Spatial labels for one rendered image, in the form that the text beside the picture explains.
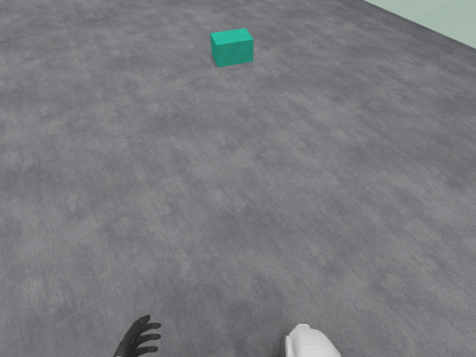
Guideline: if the robot left hand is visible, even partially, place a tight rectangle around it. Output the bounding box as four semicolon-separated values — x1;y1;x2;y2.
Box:
113;315;161;357

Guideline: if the right robot thigh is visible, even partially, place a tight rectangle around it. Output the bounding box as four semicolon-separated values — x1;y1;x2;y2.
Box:
286;328;341;357

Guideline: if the carton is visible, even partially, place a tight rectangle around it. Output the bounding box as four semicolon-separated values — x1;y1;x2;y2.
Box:
210;28;254;67

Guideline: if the robot right shin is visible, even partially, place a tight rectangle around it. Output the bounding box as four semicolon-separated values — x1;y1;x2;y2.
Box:
291;324;310;333

